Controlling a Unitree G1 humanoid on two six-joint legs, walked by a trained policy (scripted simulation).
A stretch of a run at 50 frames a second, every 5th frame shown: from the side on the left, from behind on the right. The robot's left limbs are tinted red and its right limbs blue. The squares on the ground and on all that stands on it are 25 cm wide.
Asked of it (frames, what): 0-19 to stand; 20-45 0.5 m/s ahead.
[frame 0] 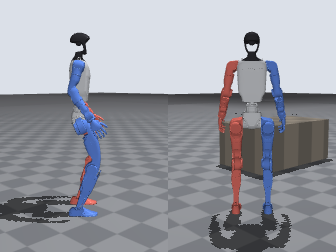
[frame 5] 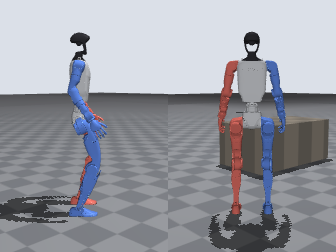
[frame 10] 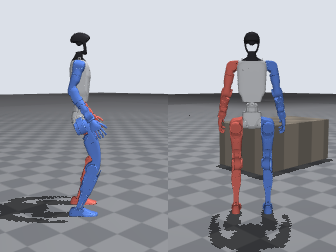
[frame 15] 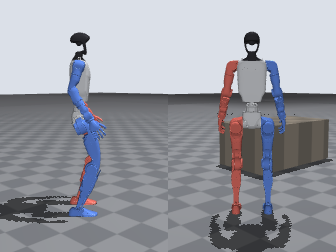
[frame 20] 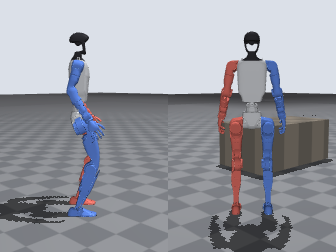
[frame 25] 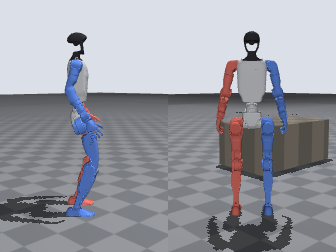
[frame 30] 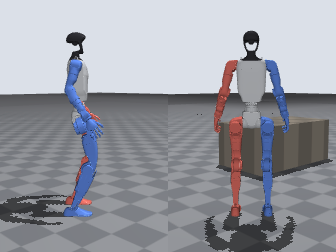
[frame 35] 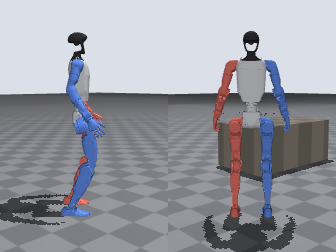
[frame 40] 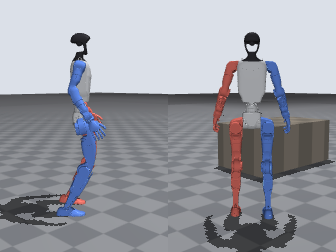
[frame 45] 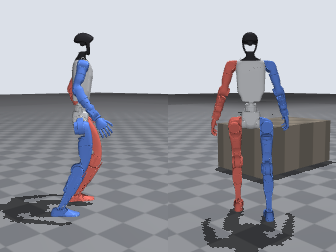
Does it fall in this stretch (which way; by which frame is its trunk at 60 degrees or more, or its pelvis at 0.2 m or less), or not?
no
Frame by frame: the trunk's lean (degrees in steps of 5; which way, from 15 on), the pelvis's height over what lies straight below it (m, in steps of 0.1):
0: 0, 0.8
5: 0, 0.8
10: 0, 0.8
15: 0, 0.8
20: 0, 0.8
25: 0, 0.8
30: 5, 0.8
35: 5, 0.8
40: 0, 0.8
45: 0, 0.8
